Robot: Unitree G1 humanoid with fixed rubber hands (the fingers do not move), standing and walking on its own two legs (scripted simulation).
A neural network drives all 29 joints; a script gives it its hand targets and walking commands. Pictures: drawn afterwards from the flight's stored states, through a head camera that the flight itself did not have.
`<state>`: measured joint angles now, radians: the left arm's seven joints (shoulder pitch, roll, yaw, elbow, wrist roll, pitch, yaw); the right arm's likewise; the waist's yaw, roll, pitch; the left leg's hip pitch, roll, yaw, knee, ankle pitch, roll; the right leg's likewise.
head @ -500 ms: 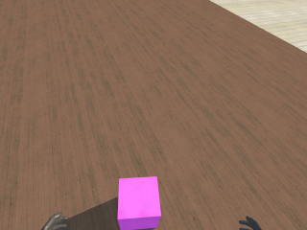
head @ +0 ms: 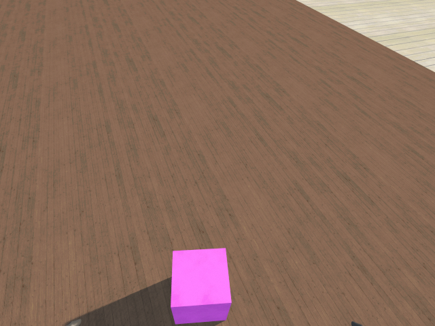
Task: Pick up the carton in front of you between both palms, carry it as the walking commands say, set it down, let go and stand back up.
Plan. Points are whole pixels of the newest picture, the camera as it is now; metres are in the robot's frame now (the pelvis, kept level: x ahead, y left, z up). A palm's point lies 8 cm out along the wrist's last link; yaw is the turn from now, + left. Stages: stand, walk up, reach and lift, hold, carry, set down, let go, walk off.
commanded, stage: stand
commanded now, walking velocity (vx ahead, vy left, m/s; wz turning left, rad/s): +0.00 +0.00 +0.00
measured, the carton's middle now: (200, 286) +0.40 +0.05 -0.65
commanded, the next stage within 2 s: none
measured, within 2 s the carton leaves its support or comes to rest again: neither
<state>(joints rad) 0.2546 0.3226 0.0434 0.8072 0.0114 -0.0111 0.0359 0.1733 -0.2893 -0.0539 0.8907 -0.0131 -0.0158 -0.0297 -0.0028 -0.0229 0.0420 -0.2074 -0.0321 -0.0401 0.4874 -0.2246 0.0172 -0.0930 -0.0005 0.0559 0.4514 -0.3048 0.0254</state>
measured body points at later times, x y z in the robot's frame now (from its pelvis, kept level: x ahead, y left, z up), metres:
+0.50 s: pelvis -0.01 -0.01 +0.00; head -0.01 +0.00 +0.45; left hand +0.07 +0.29 -0.12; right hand +0.09 -0.30 -0.11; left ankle +0.03 +0.11 -0.74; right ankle -0.03 -0.14 -0.74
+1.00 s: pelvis -0.01 -0.01 +0.01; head -0.01 +0.00 +0.45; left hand +0.07 +0.30 -0.12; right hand +0.09 -0.31 -0.11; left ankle +0.03 +0.11 -0.74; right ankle -0.03 -0.14 -0.74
